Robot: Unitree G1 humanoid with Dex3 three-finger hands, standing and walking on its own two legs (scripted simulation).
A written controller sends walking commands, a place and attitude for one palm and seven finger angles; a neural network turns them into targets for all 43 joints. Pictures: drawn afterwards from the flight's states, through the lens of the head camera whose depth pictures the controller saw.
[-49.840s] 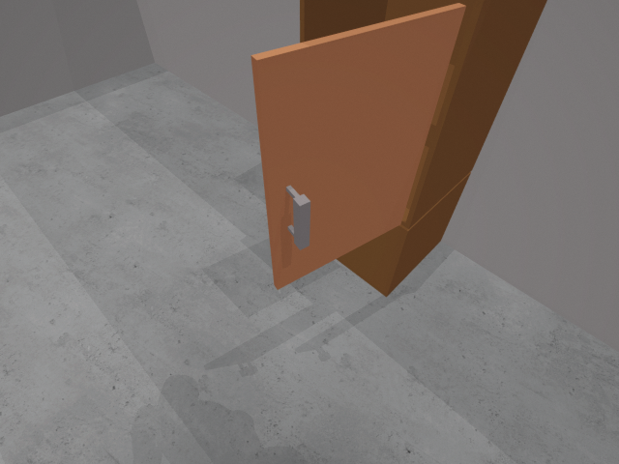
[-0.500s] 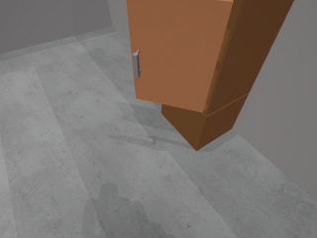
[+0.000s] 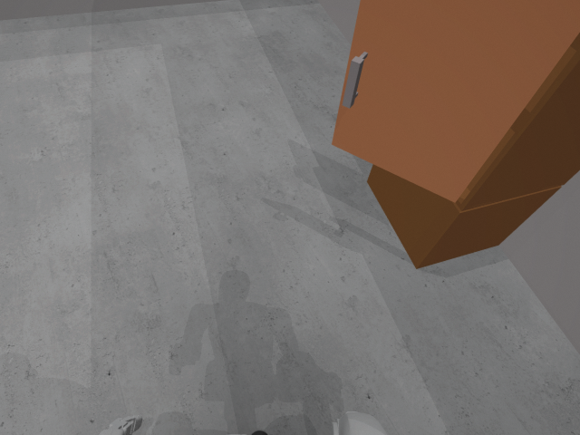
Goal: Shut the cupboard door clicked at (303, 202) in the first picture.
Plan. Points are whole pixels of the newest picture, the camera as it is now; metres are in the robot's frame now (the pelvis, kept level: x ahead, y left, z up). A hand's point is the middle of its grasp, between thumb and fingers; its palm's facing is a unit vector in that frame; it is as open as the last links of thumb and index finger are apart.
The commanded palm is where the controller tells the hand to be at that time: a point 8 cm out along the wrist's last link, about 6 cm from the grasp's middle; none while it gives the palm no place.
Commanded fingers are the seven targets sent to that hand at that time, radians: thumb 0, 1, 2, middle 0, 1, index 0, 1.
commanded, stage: walk to a spot facing it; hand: left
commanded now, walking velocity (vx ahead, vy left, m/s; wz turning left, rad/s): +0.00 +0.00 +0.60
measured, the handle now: (356, 79) +0.93 -0.15 -0.08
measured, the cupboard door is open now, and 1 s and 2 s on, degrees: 40 40 40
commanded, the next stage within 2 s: turn to face it in 1.02 s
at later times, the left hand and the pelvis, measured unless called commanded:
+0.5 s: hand out of the picture -0.01 +0.13 -0.15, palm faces +0.36 -0.88 -0.30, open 7.4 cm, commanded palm none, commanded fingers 0.00 0.90 0.90 -0.20 -0.30 -0.20 -0.30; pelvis +0.02 -0.07 +0.00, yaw +21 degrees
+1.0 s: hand out of the picture +0.05 +0.23 -0.16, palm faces +0.59 -0.77 -0.23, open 7.4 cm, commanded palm none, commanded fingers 0.00 0.90 0.90 -0.20 -0.30 -0.20 -0.30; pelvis +0.09 +0.00 +0.00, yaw +37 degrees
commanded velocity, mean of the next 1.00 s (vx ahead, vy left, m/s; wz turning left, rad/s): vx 0.15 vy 0.00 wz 0.56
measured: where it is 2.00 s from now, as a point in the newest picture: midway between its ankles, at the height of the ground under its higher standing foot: (268, 417)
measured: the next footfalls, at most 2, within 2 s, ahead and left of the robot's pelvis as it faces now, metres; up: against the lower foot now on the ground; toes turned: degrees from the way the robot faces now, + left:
right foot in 0.24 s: +0.04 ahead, -0.16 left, +0.00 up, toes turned +11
left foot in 0.70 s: +0.03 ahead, +0.08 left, +0.00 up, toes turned +35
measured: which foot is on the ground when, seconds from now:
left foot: down 0.00-0.24, up 0.26-0.68, down 0.70-1.00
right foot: up 0.00-0.22, down 0.24-0.70, up 0.72-1.00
